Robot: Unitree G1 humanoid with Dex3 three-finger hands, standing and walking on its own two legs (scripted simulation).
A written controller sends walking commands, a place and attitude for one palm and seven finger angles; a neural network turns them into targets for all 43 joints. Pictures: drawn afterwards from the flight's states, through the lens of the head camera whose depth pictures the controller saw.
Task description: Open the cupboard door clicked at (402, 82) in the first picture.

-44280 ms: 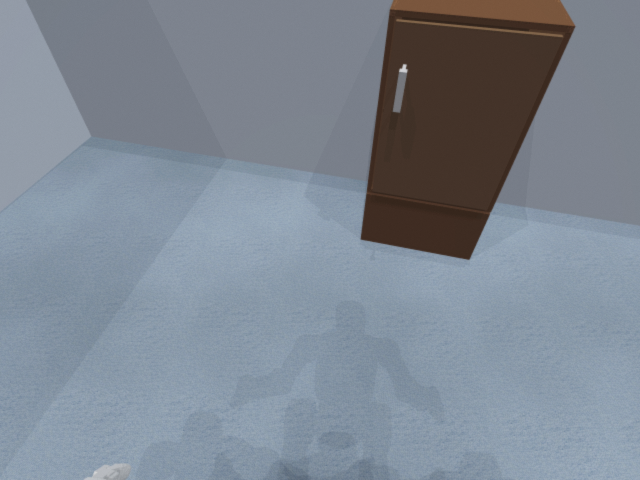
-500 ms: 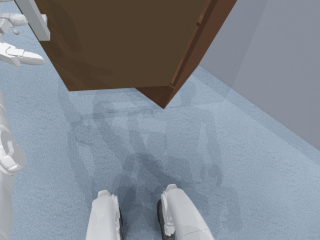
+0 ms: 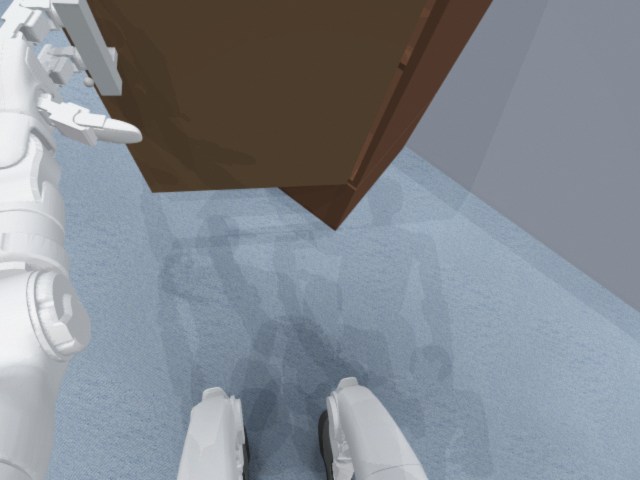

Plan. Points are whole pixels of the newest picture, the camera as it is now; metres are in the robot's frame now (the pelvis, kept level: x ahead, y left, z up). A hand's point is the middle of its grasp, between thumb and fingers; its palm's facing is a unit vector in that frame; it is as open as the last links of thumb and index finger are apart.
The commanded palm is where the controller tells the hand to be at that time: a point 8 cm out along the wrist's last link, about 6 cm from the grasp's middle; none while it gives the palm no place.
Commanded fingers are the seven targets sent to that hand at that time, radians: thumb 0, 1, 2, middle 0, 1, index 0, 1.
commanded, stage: slide the fingers in behind the handle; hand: left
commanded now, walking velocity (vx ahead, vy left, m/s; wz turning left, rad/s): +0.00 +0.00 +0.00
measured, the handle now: (93, 33) +0.61 +0.20 +0.07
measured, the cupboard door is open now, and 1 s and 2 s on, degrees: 44 44 44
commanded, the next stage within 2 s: close the thumb around the handle in 0.96 s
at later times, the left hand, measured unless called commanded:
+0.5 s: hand (119, 81) +0.55 +0.17 +0.07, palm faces +0.08 -1.00 -0.03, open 14.2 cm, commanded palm +0.53 +0.18 +0.06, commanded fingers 0.00 -0.50 0.30 -0.30 -1.20 -0.30 -1.20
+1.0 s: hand (119, 79) +0.56 +0.17 +0.07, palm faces +0.07 -1.00 -0.03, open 14.3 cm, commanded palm +0.54 +0.18 +0.06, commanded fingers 0.00 -0.50 0.30 -0.30 -1.20 -0.30 -1.20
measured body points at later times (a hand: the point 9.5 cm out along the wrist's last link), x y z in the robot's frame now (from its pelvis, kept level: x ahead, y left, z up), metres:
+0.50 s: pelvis +0.00 -0.01 +0.00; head +0.17 +0.02 +0.42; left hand +0.54 +0.23 +0.07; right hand -0.01 -0.26 -0.11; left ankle +0.03 +0.11 -0.62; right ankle +0.02 -0.14 -0.62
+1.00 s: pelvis +0.01 -0.01 +0.00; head +0.18 +0.03 +0.42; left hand +0.55 +0.23 +0.07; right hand +0.00 -0.27 -0.10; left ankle +0.03 +0.11 -0.62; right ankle +0.02 -0.14 -0.62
